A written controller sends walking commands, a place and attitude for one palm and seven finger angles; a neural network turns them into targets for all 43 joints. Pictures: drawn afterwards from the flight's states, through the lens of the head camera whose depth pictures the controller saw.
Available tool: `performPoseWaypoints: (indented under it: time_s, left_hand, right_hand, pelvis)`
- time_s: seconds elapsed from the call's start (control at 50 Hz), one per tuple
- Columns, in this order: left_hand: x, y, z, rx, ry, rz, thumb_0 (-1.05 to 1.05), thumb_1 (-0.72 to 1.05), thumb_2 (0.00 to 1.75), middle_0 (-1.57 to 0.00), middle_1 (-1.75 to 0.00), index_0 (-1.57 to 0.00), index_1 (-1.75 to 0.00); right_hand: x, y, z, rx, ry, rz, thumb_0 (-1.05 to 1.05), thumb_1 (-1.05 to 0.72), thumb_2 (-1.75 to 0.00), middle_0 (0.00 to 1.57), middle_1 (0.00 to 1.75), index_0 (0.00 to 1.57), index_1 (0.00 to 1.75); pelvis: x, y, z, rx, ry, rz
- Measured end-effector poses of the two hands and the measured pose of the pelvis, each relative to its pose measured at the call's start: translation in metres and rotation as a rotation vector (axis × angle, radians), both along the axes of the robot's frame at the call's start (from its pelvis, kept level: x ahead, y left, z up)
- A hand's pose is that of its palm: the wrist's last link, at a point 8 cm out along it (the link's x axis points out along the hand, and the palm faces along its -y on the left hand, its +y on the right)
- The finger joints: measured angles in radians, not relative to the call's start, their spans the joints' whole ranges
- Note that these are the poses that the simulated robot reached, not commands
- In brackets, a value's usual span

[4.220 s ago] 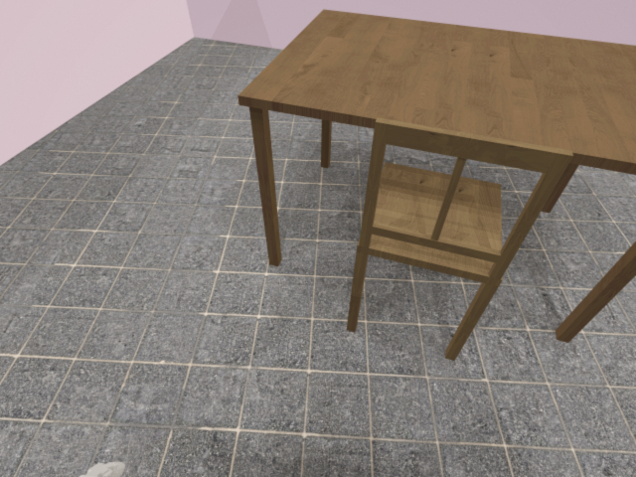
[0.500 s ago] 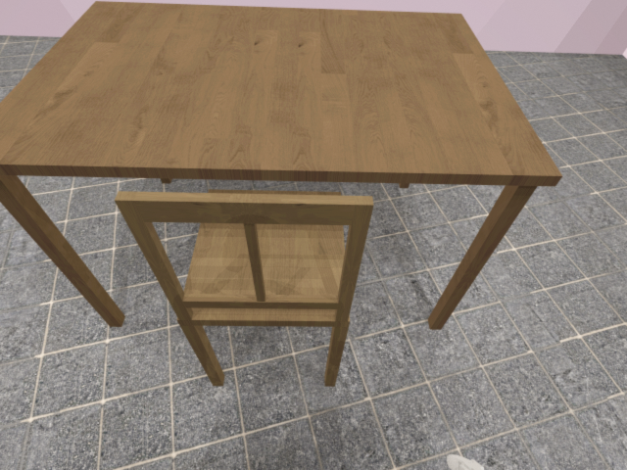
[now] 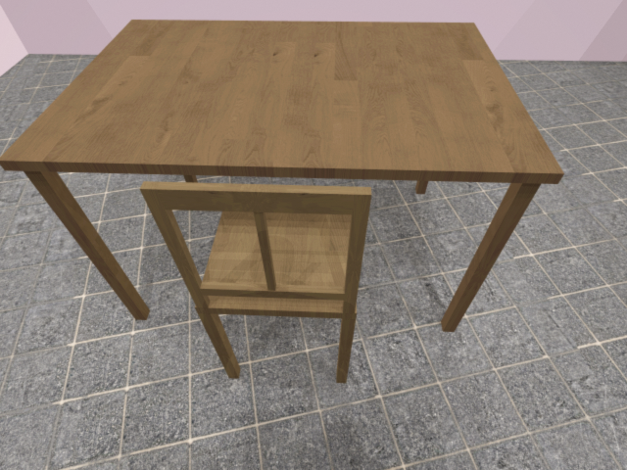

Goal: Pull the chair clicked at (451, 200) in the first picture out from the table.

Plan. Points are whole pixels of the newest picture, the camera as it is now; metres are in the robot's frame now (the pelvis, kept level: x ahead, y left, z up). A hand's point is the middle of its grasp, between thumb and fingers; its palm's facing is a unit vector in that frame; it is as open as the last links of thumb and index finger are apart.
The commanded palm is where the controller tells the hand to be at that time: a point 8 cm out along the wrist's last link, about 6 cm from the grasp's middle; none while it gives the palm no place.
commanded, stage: come to a stop and stand still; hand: left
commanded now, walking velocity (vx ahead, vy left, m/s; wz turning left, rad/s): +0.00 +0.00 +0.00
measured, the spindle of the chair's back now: (266, 253) +0.51 +0.16 -0.11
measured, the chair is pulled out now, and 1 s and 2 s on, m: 0.00 0.00 0.00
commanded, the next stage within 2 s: look again from close up in 0.42 s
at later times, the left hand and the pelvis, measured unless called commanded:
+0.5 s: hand out of the picture -0.02 +0.20 -0.18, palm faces +0.04 -0.99 -0.16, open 7.4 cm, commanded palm none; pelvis -0.01 +0.04 +0.00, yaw -1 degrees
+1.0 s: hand out of the picture +0.01 +0.20 -0.17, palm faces +0.00 -0.97 -0.23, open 7.4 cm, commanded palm none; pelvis +0.00 +0.02 -0.01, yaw -2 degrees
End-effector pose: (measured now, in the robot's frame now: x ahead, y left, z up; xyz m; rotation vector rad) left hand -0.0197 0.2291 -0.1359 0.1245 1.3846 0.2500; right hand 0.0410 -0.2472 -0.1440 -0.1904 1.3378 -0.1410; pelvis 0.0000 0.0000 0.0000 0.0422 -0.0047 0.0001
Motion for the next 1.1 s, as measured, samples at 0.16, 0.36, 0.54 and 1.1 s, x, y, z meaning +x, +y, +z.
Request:
performPoseWaypoints:
  time_s: [0.16, 0.36, 0.54, 1.1]
  left_hand:
    - [-0.003, 0.029, -0.023, -0.047, 0.015, -0.005, 0.01, 0.91, 0.89, -0.2, -0.3, -0.2, -0.3]
    - [0.002, 0.031, -0.02, -0.066, 0.024, -0.048, 0.01, 0.91, 0.9, -0.2, -0.3, -0.2, -0.29]
    - [-0.001, 0.02, -0.019, -0.07, 0.051, -0.066, 0.01, 0.91, 0.9, -0.2, -0.3, -0.2, -0.29]
    - [0.03, 0.008, -0.007, -0.007, -0.033, -0.108, 0.01, 0.92, 0.89, -0.2, -0.3, -0.2, -0.29]
  right_hand:
    - [-0.026, 0.046, 0.002, -0.008, -0.009, 0.0, 0.01, -0.91, -0.9, 0.2, 0.3, 0.2, 0.3]
    - [-0.057, 0.069, 0.0, 0.022, 0.046, -0.049, 0.01, -0.92, -0.9, 0.2, 0.3, 0.2, 0.3]
    - [-0.072, 0.08, -0.005, 0.059, 0.087, -0.08, 0.0, -0.91, -0.9, 0.2, 0.3, 0.2, 0.3]
    - [-0.051, 0.043, -0.017, 0.075, 0.024, -0.051, 0.0, -0.91, -0.9, 0.2, 0.3, 0.2, 0.3]
  pelvis:
    - [-0.009, 0.026, -0.007, -0.033, -0.013, 0.001]
    - [-0.007, 0.038, -0.003, -0.038, -0.025, -0.012]
    - [-0.005, 0.037, -0.003, -0.041, -0.021, -0.021]
    - [-0.003, 0.01, -0.007, -0.025, -0.028, -0.027]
